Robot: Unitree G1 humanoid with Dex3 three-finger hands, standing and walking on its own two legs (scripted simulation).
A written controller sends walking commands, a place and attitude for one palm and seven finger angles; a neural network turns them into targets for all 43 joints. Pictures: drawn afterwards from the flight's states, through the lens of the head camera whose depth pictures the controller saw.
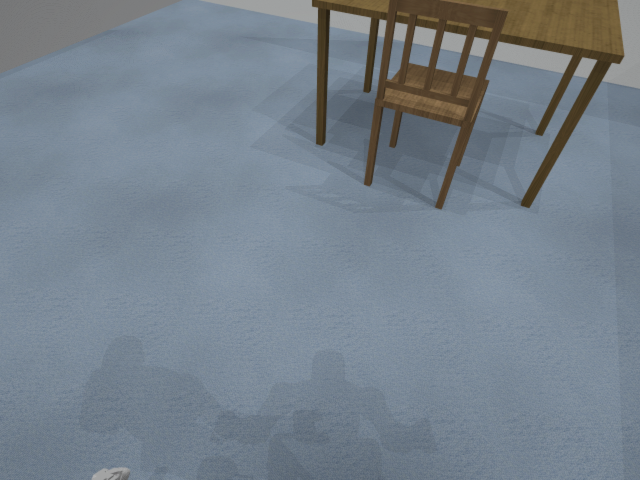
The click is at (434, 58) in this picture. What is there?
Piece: chair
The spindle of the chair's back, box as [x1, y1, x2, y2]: [423, 19, 446, 90]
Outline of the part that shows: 442,19 439,19 423,88 428,90 430,88 446,21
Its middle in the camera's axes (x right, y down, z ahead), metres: +0.42 -0.67 +1.42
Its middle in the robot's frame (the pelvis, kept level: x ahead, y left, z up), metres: +1.52 -0.34 -0.10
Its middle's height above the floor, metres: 0.67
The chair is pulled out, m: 0.00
